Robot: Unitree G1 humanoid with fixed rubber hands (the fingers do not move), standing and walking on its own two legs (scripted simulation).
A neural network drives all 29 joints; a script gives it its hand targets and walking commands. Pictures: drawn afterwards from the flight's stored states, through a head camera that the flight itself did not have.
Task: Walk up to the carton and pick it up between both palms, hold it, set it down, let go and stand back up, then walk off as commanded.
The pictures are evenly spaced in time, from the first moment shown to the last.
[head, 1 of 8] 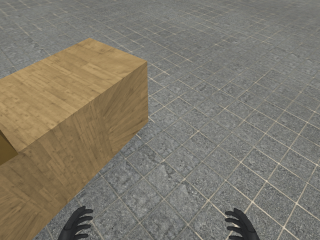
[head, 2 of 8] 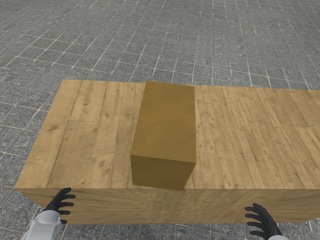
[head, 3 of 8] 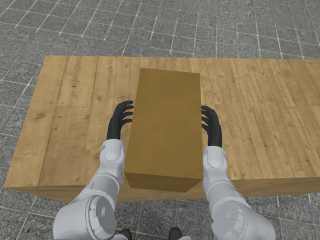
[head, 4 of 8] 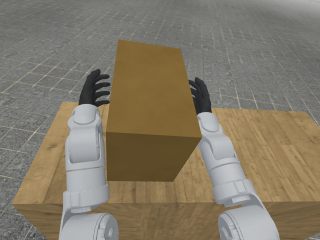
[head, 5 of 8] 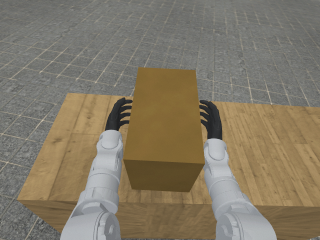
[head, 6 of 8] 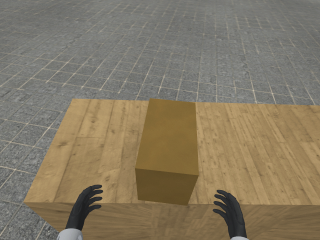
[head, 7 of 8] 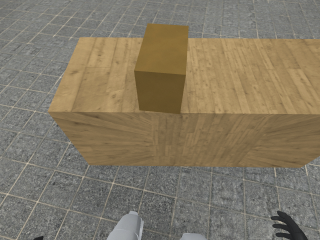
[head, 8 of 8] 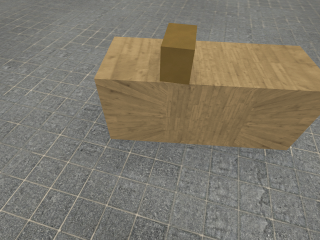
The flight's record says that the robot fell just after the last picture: no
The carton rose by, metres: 0.24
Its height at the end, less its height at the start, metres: +0.00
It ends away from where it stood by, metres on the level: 0.00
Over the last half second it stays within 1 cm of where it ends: yes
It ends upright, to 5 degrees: yes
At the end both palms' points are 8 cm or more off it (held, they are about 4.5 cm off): yes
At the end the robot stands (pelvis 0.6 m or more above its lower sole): yes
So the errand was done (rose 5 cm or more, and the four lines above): yes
